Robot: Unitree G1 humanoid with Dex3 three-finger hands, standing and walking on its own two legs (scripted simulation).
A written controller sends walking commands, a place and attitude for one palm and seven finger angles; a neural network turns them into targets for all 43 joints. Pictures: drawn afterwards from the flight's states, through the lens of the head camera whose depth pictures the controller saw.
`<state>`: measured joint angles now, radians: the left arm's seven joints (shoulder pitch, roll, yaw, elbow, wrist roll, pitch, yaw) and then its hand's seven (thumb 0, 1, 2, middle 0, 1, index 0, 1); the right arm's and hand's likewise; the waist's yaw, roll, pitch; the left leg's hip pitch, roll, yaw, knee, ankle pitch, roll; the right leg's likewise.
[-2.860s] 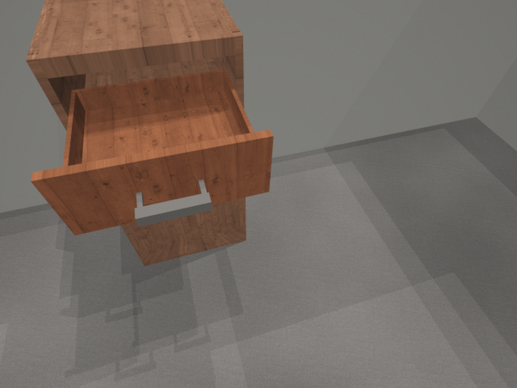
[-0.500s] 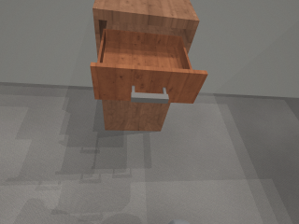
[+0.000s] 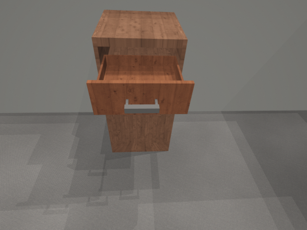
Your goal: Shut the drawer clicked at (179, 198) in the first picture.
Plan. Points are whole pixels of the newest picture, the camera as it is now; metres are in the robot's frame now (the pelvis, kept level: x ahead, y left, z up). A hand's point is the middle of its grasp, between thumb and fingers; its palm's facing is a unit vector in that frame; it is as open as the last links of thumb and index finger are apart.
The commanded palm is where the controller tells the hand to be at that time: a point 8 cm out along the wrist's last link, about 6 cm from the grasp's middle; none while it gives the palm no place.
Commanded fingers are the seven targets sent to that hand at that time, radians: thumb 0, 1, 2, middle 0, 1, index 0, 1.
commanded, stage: take the last steps up to it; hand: left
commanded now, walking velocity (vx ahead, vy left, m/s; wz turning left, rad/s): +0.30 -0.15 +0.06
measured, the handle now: (141, 105) +0.56 +0.08 +0.01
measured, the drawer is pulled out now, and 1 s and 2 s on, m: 0.30 0.30 0.30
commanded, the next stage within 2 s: come to a stop and stand still in 0.74 s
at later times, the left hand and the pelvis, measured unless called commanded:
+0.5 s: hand out of the picture +0.05 +0.15 -0.21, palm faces +0.06 -0.99 -0.09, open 7.4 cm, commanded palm none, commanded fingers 0.00 0.90 0.90 -0.20 -0.30 -0.20 -0.30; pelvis +0.12 +0.00 -0.02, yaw -1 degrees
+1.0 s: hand (141, 180) +0.34 +0.06 -0.17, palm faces +0.01 -0.97 -0.24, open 7.4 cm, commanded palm none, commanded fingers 0.00 0.90 0.90 -0.20 -0.30 -0.20 -0.30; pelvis +0.26 -0.12 -0.02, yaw +0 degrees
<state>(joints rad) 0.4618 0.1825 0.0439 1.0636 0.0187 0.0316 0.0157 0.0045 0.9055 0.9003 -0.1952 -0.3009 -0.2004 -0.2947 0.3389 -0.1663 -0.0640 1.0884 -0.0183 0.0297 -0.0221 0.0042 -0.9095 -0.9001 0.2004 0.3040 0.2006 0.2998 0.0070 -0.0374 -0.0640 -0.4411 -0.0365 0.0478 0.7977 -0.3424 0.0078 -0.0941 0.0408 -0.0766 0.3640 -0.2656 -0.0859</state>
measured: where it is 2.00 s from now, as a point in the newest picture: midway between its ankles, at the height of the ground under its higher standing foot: outside the picture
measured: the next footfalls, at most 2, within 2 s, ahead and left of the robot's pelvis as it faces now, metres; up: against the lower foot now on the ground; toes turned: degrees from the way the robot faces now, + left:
left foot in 0.42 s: +0.17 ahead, +0.11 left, +0.00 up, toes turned +9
right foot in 0.88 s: +0.37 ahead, -0.22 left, +0.00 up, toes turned -7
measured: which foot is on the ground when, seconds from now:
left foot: up 0.00-0.40, down 0.42-0.88, up 0.90-1.00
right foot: down 0.00-0.42, up 0.44-0.86, down 0.88-1.00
